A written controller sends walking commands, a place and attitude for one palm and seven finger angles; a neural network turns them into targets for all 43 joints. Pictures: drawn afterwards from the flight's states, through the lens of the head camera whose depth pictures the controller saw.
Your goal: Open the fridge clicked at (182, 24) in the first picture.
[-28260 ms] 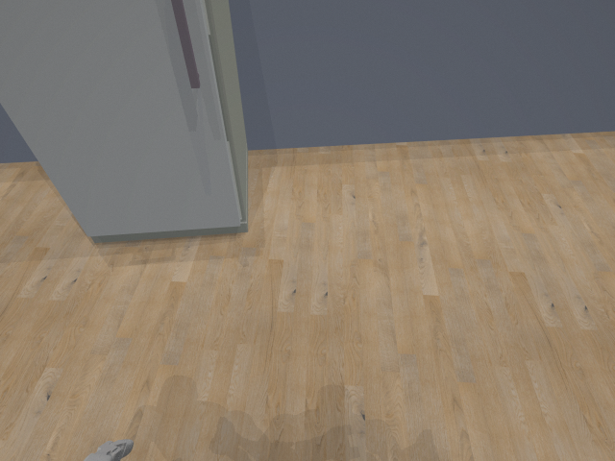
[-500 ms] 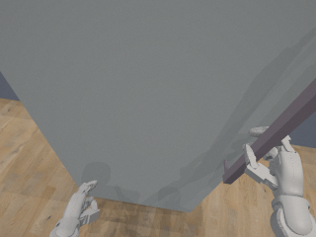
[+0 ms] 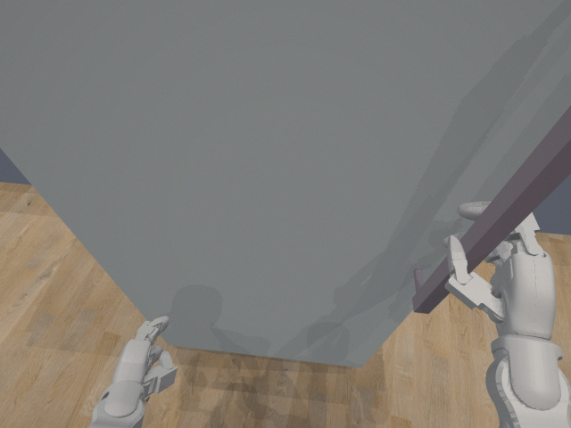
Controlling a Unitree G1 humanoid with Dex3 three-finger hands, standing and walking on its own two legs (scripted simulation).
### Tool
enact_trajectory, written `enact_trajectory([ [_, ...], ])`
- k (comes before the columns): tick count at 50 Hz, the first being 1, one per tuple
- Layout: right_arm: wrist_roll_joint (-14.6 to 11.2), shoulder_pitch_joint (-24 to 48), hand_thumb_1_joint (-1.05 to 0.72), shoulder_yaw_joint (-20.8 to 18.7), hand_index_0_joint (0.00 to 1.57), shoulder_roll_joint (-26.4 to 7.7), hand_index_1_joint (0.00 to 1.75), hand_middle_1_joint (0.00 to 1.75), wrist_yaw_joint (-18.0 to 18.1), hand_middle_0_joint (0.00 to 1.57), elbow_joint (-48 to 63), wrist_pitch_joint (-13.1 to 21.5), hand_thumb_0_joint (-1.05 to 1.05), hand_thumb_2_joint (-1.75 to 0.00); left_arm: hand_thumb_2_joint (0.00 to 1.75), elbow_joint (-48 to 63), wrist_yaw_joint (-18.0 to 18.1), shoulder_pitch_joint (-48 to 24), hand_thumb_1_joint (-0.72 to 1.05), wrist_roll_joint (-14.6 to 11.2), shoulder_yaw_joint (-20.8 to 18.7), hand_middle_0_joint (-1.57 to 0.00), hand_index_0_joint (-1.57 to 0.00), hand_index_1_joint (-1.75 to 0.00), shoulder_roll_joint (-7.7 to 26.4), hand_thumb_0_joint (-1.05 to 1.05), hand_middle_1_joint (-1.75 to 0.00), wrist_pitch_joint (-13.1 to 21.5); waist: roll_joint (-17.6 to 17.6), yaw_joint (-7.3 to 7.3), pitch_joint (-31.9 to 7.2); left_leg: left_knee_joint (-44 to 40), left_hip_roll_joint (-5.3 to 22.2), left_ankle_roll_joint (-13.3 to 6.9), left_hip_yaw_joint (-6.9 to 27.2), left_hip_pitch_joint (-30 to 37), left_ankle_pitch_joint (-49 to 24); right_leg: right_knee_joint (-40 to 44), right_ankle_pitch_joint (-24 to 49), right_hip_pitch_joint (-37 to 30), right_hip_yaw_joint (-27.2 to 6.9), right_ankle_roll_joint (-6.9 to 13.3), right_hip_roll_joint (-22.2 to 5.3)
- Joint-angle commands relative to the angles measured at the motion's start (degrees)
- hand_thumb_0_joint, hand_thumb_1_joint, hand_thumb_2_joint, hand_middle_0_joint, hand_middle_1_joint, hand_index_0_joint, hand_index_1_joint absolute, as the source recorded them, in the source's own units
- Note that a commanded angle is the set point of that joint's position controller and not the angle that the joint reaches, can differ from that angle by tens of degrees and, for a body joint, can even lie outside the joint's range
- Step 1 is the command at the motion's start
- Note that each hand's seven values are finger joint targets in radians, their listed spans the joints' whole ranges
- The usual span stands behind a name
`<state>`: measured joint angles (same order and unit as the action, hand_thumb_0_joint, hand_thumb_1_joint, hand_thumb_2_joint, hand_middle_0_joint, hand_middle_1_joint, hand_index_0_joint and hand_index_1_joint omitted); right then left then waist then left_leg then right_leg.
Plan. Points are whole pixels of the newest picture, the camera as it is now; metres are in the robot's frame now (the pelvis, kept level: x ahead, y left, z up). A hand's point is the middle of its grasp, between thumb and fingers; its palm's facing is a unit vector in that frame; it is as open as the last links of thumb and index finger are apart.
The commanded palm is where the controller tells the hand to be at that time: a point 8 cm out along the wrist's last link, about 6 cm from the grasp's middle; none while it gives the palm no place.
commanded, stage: walk backward, drawing the door open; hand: right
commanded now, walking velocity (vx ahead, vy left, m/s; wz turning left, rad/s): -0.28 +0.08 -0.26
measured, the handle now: (504, 188) +0.33 -0.17 +0.22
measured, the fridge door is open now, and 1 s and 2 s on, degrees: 1 15 51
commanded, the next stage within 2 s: none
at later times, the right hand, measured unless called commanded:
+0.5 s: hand (452, 277) +0.27 -0.14 +0.14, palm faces +0.24 +0.94 -0.23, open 6.7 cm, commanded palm +0.22 -0.19 +0.14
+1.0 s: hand (450, 416) +0.14 -0.11 +0.14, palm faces +0.23 +0.96 -0.17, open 6.5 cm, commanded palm +0.10 -0.16 +0.14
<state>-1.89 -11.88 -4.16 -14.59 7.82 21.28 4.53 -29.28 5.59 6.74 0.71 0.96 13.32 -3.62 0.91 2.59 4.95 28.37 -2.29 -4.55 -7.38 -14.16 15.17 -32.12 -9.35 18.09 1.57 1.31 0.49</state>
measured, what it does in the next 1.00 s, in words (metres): walks backwards: left foot, then right foot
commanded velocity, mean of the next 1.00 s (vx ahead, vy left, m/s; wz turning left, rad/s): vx -0.23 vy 0.09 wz -0.26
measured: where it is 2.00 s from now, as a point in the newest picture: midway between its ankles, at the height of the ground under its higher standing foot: outside the picture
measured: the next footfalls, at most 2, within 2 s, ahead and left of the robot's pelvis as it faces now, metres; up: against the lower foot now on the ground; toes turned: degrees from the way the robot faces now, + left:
left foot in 0.38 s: -0.02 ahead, +0.15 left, +0.00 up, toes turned -5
right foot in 0.72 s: -0.09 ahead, -0.06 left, +0.00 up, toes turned -8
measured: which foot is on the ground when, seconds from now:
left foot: down 0.00-0.02, up 0.04-0.36, down 0.38-0.78, up 0.80-1.00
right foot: down 0.00-0.42, up 0.44-0.70, down 0.72-1.00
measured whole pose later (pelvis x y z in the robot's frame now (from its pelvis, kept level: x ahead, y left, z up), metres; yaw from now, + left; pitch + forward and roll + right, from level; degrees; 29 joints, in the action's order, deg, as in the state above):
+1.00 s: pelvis -0.12 +0.06 +0.01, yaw -13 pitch +0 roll +1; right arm -2.5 -3.4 2.9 -13.1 6.1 15.4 4.4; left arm -33.7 1.4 7.5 1.6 2.8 5.6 3.3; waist 1.3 0.9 6.1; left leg 36.4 -1.5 1.6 0.4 -18.8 19.7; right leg -23.1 -10.6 12.5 -4.7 0.1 0.8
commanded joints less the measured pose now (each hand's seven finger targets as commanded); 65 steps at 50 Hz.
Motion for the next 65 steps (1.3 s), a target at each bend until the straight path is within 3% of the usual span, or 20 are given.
enact_trajectory([
  [1, -0.92, 8.93, -0.90, -4.88, 0.45, -6.85, 1.40, 1.40, 1.59, 0.45, 20.40, 9.31, 0.00, -0.90, 0.90, 7.39, -1.39, -1.52, 0.90, -0.27, -1.32, -0.20, -0.20, -0.30, 3.76, 0.00, -0.30, 4.33, 11.94, -2.92, -23.64, 20.43, 0.94, 9.35, 7.73, -7.39, 4.66, 8.55, 62.87, -26.68, -21.93, 9.87, -18.78],
  [3, 0.96, 8.96, -0.90, -4.16, 0.45, -6.14, 1.40, 1.40, 1.09, 0.45, 18.53, 8.67, 0.00, -0.90, 0.90, 6.00, -2.74, -2.78, 0.90, 1.46, -1.12, -0.20, -0.20, -0.30, 1.59, 0.00, -0.30, 6.09, 13.23, -3.37, -20.64, 30.14, -0.37, 5.08, 11.89, -12.72, 18.83, 8.81, 62.00, -23.25, -26.95, 11.73, -21.44],
  [6, 0.57, 13.68, -0.90, -4.29, 0.45, -6.63, 1.40, 1.40, 0.86, 0.45, 18.28, 6.66, 0.00, -0.90, 0.90, 3.51, -2.88, -2.06, 0.90, 0.92, -2.17, -0.20, -0.20, -0.30, 2.52, 0.00, -0.30, 7.84, 8.54, -3.15, -19.03, 21.21, 0.53, 5.69, 10.62, -11.01, 10.59, 8.02, 50.98, -22.91, -17.09, 7.53, -16.13],
  [16, -1.49, 25.08, -0.90, -4.95, 0.45, -8.69, 1.40, 1.40, -0.24, 0.45, 11.30, 5.55, 0.00, -0.90, 0.90, 0.82, -1.98, -2.07, 0.90, 1.00, -1.34, -0.20, -0.20, -0.30, 2.96, 0.00, -0.30, 11.22, 12.67, -2.63, -23.87, -1.49, -0.03, 6.10, 8.91, 1.01, 1.20, 7.84, 38.11, -20.97, -15.59, 5.40, -13.75],
  [19, -1.35, 28.06, -0.90, -7.13, 0.45, -11.45, 1.40, 1.40, -0.68, 0.45, 8.79, 6.26, 0.00, -0.90, 0.90, 1.10, -1.90, -2.65, 0.90, 0.06, -1.20, -0.20, -0.20, -0.30, 2.83, 0.00, -0.30, 10.30, 2.81, -2.84, -25.50, -13.91, 3.34, 5.98, 9.61, 10.60, -22.05, 1.76, 25.70, -14.56, -9.02, 0.84, -7.55],
  [20, -1.29, 28.89, -0.90, -8.48, 0.45, -13.67, 1.40, 1.40, -0.70, 0.45, 7.36, 6.67, 0.00, -0.90, 0.90, 2.17, -1.62, -2.92, 0.90, -0.40, -0.96, -0.20, -0.20, -0.30, 2.23, 0.00, -0.30, 9.64, -6.02, -2.44, -25.15, -10.86, 10.22, 3.51, 13.01, 14.90, -37.89, -3.42, 8.56, -5.23, -2.95, -1.93, -3.07],
  [22, -2.01, 26.23, -0.90, -12.03, 0.45, -14.70, 1.40, 1.40, -0.59, 0.45, 1.96, 5.32, 0.00, -0.90, 0.90, 2.84, -0.91, -4.09, 0.90, -1.47, -2.38, -0.20, -0.20, -0.30, 2.98, 0.00, -0.30, 9.12, -19.01, -4.73, -25.43, -5.86, 18.60, 0.27, 16.60, 15.70, -50.64, -19.96, -20.36, 5.48, -3.67, -2.68, 2.82],
  [25, -1.14, 23.05, -0.90, -11.60, 0.45, -11.54, 1.40, 1.40, -0.74, 0.45, 2.05, 5.30, 0.00, -0.90, 0.90, 3.36, -0.46, -5.60, 0.90, -0.30, -0.85, -0.20, -0.20, -0.30, 1.77, 0.00, -0.30, 8.74, -8.65, -3.48, -24.37, -1.02, 19.51, -2.79, 13.40, 20.20, -53.78, -24.84, -18.28, 11.84, -5.89, -2.82, 0.72],
  [29, -1.27, 22.16, -0.90, -13.12, 0.45, -12.32, 1.40, 1.40, 0.55, 0.45, 4.67, 6.95, 0.00, -0.90, 0.90, 3.96, 0.65, -5.76, 0.90, 0.11, -0.84, -0.20, -0.20, -0.30, 2.37, 0.00, -0.30, 7.53, -6.61, -4.17, -23.86, -0.11, 18.91, -3.50, 14.26, 25.47, -57.63, -14.08, -17.94, 12.02, -3.16, -2.51, 0.70],
  [32, -1.32, 22.40, -0.90, -11.82, 0.45, -11.43, 1.40, 1.40, 1.12, 0.45, 7.51, 7.41, 0.00, -0.90, 0.90, 4.09, 1.16, -3.77, 0.90, 0.00, -1.56, -0.20, -0.20, -0.30, 3.45, 0.00, -0.30, 6.70, -6.40, -3.50, -25.06, 1.76, 18.63, -2.91, 14.21, 28.80, -60.64, -2.53, -11.89, 9.14, -2.59, -2.39, 0.10],
  [35, -1.48, 24.68, -0.90, -8.62, 0.45, -10.28, 1.40, 1.40, 1.17, 0.45, 12.02, 8.14, 0.00, -0.90, 0.90, 4.79, 1.52, -2.03, 0.90, 0.06, -2.30, -0.20, -0.20, -0.30, 4.30, 0.00, -0.30, 6.01, -2.77, -2.49, -27.17, 4.55, 14.16, 0.47, 11.18, 24.57, -55.83, 8.41, 9.01, -3.87, -2.58, -2.02, -2.95],
  [37, -1.50, 27.11, -0.90, -4.25, 0.45, -8.07, 1.40, 1.40, 0.74, 0.45, 14.56, 8.66, 0.00, -0.90, 0.90, 5.36, 0.79, -0.56, 0.90, -0.41, -3.40, -0.20, -0.20, -0.30, 6.02, 0.00, -0.30, 6.18, 5.25, -1.67, -28.29, 6.09, 5.86, 5.39, 5.08, 9.09, -33.70, 6.46, 49.65, -23.29, -6.75, 0.51, -10.69],
  [39, -0.38, 27.84, -0.90, -1.11, 0.45, -5.51, 1.40, 1.40, -0.08, 0.45, 14.12, 9.14, 0.00, -0.90, 0.90, 4.74, -1.59, -0.24, 0.90, 0.35, -2.62, -0.20, -0.20, -0.30, 4.26, 0.00, -0.30, 7.07, 15.62, -1.31, -24.73, 9.46, 0.75, 5.96, 5.48, -8.74, 6.36, 3.67, 78.58, -34.02, -15.98, 4.68, -15.99],
  [50, -0.70, 17.89, -0.90, 2.36, 0.45, -2.51, 1.40, 1.40, -1.74, 0.45, 13.50, 5.91, 0.00, -0.90, 0.90, 2.39, -2.94, -2.75, 0.90, 0.82, -1.98, -0.20, -0.20, -0.30, 2.51, 0.00, -0.30, 9.69, 8.17, -1.93, -17.90, 5.22, 1.29, 6.33, 9.64, -2.32, 3.03, 10.02, 38.76, -16.38, -19.52, 6.41, -15.79],
  [54, -0.60, 14.56, -0.90, 1.99, 0.45, -2.87, 1.40, 1.40, -1.76, 0.45, 15.57, 5.89, 0.00, -0.90, 0.90, 1.98, -2.69, -4.62, 0.90, 0.47, -1.67, -0.20, -0.20, -0.30, 2.10, 0.00, -0.30, 9.13, 4.54, -2.55, -20.09, -9.08, 2.10, 6.52, 9.40, 9.50, -10.08, 7.27, 24.65, -8.87, -16.94, 3.31, -11.31],
  [56, -0.49, 12.30, -0.90, 1.05, 0.45, -4.43, 1.40, 1.40, -1.88, 0.45, 15.95, 6.21, 0.00, -0.90, 0.90, 2.69, -2.56, -3.98, 0.90, -0.09, -1.38, -0.20, -0.20, -0.30, 0.81, 0.00, -0.30, 8.57, -8.40, -1.64, -21.27, -10.28, 9.77, 4.16, 12.65, 14.03, -28.06, -0.27, 5.41, -1.40, -6.33, -1.22, -2.61],
  [57, -0.86, 9.45, -0.90, 0.08, 0.45, -4.22, 1.40, 1.40, -1.86, 0.45, 13.89, 5.31, 0.00, -0.90, 0.90, 2.99, -2.26, -3.72, 0.90, -0.66, -2.29, -0.20, -0.20, -0.30, 0.67, 0.00, -0.30, 8.75, -16.71, -2.47, -21.29, -11.47, 16.19, 0.31, 15.68, 11.98, -27.52, -9.78, -14.86, 2.76, -3.28, -2.57, 2.25],
  [58, -0.64, 8.33, -0.90, -1.01, 0.45, -3.96, 1.40, 1.40, -2.10, 0.45, 12.53, 4.61, 0.00, -0.90, 0.90, 2.67, -1.61, -4.43, 0.90, -0.65, -3.21, -0.20, -0.20, -0.30, 1.41, 0.00, -0.30, 8.61, -19.74, -3.82, -20.51, -12.07, 19.61, -1.20, 18.03, 8.50, -25.81, -21.82, -21.66, 4.31, -4.05, -2.33, 3.30],
  [62, 0.87, 7.18, -0.90, 2.38, 0.45, -0.32, 1.40, 1.40, -3.03, 0.45, 13.69, 5.27, 0.00, -0.90, 0.90, 1.81, -0.22, -6.52, 0.90, 1.10, -1.65, -0.20, -0.20, -0.30, -0.37, 0.00, -0.30, 8.75, -7.24, -2.79, -18.51, -8.50, 18.36, -5.00, 9.88, 10.19, -26.35, -27.95, -20.31, 10.50, -2.07, -3.60, 0.14],
  [65, 1.12, 5.24, -0.90, 3.29, 0.45, 0.00, 1.40, 1.40, -3.23, 0.45, 18.00, 6.63, 0.00, -0.90, 0.90, 3.02, 0.67, -4.84, 0.90, 1.55, -1.82, -0.20, -0.20, -0.30, -0.30, 0.00, -0.30, 9.32, -10.09, -3.32, -17.79, -10.99, 18.02, -5.13, 8.27, 10.03, -21.06, -18.70, -21.82, 6.22, 2.04, -2.38, 0.49],
])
